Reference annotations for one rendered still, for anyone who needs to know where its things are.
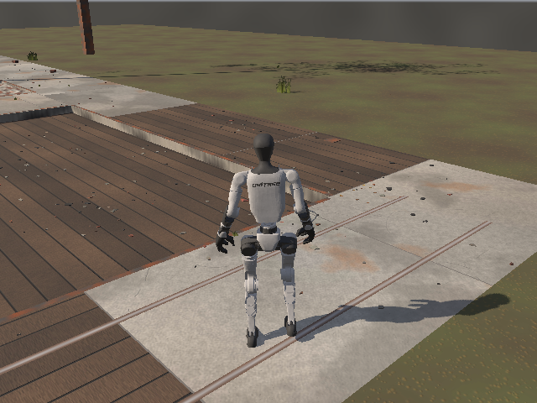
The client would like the right robot hand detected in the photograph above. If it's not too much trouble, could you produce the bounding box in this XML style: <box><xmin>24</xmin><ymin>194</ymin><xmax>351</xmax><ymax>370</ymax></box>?
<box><xmin>296</xmin><ymin>228</ymin><xmax>315</xmax><ymax>244</ymax></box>

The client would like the left robot thigh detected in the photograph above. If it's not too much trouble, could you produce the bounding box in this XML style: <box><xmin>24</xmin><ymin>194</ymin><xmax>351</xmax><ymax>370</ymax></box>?
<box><xmin>240</xmin><ymin>235</ymin><xmax>258</xmax><ymax>294</ymax></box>

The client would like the right robot forearm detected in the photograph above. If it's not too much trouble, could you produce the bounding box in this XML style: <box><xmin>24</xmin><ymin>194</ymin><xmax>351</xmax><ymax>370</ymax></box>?
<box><xmin>298</xmin><ymin>201</ymin><xmax>313</xmax><ymax>230</ymax></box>

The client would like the left robot forearm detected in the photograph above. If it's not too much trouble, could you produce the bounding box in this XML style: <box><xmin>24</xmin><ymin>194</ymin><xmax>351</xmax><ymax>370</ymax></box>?
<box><xmin>217</xmin><ymin>205</ymin><xmax>235</xmax><ymax>238</ymax></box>

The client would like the robot left foot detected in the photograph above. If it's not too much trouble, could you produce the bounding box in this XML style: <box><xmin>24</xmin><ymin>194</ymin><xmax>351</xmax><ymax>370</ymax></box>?
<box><xmin>246</xmin><ymin>326</ymin><xmax>258</xmax><ymax>348</ymax></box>

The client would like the left robot hand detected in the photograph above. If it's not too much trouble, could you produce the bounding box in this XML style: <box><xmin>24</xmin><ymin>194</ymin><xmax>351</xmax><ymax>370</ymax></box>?
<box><xmin>216</xmin><ymin>234</ymin><xmax>234</xmax><ymax>254</ymax></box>

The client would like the right robot upper arm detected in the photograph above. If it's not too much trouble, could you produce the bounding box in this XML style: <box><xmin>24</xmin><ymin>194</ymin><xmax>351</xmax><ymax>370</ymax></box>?
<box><xmin>283</xmin><ymin>169</ymin><xmax>307</xmax><ymax>214</ymax></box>

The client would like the left robot upper arm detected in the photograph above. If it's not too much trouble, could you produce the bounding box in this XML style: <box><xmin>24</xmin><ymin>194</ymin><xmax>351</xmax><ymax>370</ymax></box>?
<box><xmin>227</xmin><ymin>171</ymin><xmax>248</xmax><ymax>218</ymax></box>

